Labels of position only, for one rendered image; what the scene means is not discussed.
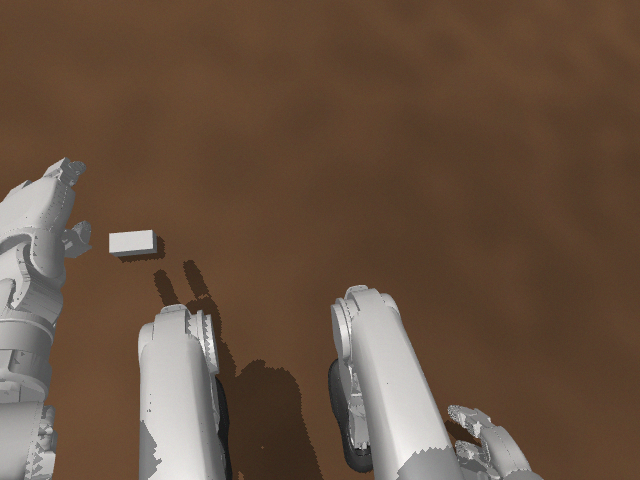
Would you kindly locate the right robot hand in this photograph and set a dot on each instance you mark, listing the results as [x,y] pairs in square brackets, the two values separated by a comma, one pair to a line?
[499,456]

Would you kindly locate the left robot hand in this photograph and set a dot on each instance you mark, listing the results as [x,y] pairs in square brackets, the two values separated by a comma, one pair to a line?
[47,204]

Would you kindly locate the small box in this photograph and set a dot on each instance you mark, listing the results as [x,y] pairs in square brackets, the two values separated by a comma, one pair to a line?
[132,243]

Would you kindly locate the left robot arm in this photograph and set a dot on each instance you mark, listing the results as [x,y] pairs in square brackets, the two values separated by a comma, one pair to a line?
[32,272]

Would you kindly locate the left robot foot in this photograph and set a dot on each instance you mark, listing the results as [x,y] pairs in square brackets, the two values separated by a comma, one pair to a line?
[223,430]

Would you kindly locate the right robot foot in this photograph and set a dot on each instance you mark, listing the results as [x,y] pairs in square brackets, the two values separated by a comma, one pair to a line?
[357,459]

